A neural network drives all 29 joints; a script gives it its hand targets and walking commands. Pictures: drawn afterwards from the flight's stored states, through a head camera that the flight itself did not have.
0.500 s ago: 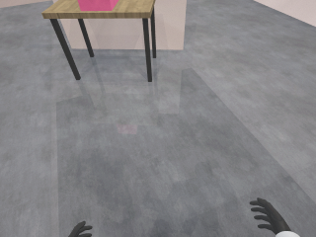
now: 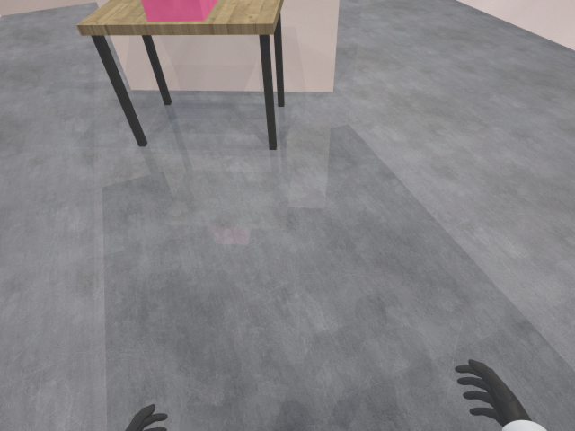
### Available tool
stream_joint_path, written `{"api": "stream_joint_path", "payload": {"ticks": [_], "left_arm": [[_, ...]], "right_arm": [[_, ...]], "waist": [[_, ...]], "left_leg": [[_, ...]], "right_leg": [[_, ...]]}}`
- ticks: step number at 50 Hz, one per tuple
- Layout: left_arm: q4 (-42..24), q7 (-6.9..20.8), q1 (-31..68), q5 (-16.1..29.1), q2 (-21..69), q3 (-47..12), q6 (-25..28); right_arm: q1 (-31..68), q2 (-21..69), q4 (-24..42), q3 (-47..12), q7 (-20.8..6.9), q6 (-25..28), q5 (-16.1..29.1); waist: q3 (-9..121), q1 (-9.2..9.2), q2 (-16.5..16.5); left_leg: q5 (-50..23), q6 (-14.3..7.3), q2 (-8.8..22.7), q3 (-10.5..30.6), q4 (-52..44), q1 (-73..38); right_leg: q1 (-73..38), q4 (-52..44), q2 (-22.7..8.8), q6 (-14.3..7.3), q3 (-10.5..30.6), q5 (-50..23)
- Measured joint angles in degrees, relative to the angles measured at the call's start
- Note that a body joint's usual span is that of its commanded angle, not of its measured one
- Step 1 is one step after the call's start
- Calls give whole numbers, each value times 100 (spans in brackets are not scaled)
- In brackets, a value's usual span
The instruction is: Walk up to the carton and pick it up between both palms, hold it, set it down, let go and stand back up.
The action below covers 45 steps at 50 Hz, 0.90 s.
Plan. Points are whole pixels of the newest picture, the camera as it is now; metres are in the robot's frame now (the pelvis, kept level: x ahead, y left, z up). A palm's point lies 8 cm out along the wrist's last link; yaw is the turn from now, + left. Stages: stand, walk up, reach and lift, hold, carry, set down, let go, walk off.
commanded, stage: stand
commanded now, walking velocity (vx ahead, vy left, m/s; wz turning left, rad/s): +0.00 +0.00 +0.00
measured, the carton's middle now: out of the picture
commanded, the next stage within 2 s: walk up in 0.34 s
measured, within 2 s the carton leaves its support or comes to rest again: neither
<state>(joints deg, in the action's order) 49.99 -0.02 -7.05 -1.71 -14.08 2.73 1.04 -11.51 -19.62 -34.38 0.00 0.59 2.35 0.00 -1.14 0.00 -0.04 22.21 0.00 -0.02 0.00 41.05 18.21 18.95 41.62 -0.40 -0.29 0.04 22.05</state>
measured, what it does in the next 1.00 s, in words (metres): steps to the left: left foot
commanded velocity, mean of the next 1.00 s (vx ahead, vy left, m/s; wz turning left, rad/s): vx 0.00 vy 0.00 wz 0.00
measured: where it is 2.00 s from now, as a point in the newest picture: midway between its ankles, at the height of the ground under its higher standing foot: (241, 385)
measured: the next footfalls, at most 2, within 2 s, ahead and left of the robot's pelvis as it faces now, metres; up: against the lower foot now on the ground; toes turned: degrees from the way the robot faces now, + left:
left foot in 0.82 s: +0.11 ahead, +0.18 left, +0.00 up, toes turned +3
right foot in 1.24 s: +0.31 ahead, +0.02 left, +0.00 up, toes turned +2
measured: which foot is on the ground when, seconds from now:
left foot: down 0.00-0.56, up 0.58-0.80, down 0.82-1.00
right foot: down 0.00-0.82, up 0.84-1.00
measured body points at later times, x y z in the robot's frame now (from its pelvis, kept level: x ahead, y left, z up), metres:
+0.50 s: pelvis -0.01 +0.00 +0.00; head -0.01 +0.01 +0.45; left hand +0.12 +0.27 -0.12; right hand +0.16 -0.27 -0.07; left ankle +0.00 +0.12 -0.72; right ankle +0.00 -0.12 -0.72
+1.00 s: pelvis +0.08 +0.11 +0.01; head +0.11 +0.13 +0.46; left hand +0.17 +0.45 -0.10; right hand +0.22 -0.19 -0.06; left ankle +0.07 +0.18 -0.72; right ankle +0.08 -0.06 -0.64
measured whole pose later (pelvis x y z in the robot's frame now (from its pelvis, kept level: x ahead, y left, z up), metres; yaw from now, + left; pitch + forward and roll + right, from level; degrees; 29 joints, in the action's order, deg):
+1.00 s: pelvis +0.08 +0.11 +0.01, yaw +1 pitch +2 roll -3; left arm 45.8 1.2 -15.2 0.3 -25.0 4.7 4.9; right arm -16.0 -25.4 -34.4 0.1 -3.0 4.2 -0.1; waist -2.0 0.0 -0.5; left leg 21.3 -3.1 -0.1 -1.4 39.6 20.4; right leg 32.6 63.9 0.2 -1.7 3.5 20.7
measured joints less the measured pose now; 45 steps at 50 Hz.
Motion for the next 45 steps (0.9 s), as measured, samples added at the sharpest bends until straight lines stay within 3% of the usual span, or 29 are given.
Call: {"api": "stream_joint_path", "payload": {"ticks": [26,30,33,39,41,42,45], "left_arm": [[178,9,27,9,-2,0,0],[9,108,-325,9,-143,91,257],[-45,109,-777,12,-321,180,375],[-57,118,-1453,12,-838,326,390],[-102,119,-1447,26,-1008,331,391],[-115,118,-1405,50,-1061,331,390],[-181,115,-1187,144,-1082,321,391]], "right_arm": [[0,-12,0,0,0,10,0],[0,-187,-3,1,-221,-38,-9],[-2,-482,0,2,-379,-57,-11],[-1,-983,2,1,-614,-48,-10],[-2,-1085,5,9,-615,33,-10],[-7,-1089,0,12,-592,85,-10],[-192,-880,-5,9,-481,151,-10]], "waist": [[0,0,0],[3,7,5],[6,5,-37],[-5,-1,-106],[-30,-7,-113],[-98,-12,-94],[-91,-13,-58]], "left_leg": [[-78,0,2,0,0,0],[356,-2,-2,-6,487,88],[362,-2,23,-2,977,261],[367,-3,201,5,785,314],[88,-3,201,1,108,274],[-235,-28,153,-47,138,282],[-130,-196,73,-127,147,259]], "right_leg": [[-42,-89,0,38,0,-125],[-143,-120,-15,-157,7,64],[-402,-385,-103,-187,6,41],[-903,-790,-323,47,0,2],[-762,-525,-408,54,11,164],[-569,58,-410,-29,115,362],[356,2079,-120,-171,330,323]]}}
